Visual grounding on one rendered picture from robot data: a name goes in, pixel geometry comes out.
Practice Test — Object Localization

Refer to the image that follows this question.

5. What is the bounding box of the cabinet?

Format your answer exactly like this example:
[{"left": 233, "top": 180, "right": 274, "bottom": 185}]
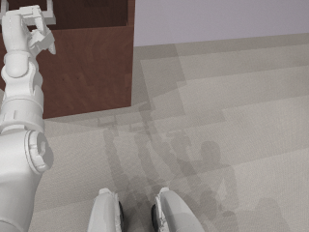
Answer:
[{"left": 0, "top": 0, "right": 135, "bottom": 119}]

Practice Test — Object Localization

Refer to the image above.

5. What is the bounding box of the left robot hand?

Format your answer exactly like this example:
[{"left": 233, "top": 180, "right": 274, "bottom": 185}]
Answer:
[{"left": 1, "top": 5, "right": 56, "bottom": 59}]

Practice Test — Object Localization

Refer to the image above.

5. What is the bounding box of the handle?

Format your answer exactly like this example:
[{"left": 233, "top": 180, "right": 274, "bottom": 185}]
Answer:
[{"left": 0, "top": 0, "right": 56, "bottom": 26}]

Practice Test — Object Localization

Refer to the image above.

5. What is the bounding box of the drawer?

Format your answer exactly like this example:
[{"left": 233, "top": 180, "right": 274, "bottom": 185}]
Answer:
[{"left": 0, "top": 0, "right": 126, "bottom": 34}]

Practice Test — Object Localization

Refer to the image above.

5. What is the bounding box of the robot left forearm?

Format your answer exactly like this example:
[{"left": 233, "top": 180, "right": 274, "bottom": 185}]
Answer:
[{"left": 0, "top": 50, "right": 45, "bottom": 136}]

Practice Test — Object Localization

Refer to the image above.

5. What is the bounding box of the left robot shin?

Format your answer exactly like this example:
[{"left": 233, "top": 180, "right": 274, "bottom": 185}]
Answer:
[{"left": 93, "top": 188, "right": 122, "bottom": 232}]

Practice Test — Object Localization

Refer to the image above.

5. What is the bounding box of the robot right thigh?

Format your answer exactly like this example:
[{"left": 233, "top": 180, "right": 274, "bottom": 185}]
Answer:
[{"left": 154, "top": 190, "right": 205, "bottom": 232}]

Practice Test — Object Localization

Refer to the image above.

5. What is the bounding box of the left robot upper arm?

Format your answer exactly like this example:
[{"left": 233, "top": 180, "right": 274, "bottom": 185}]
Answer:
[{"left": 0, "top": 130, "right": 54, "bottom": 232}]

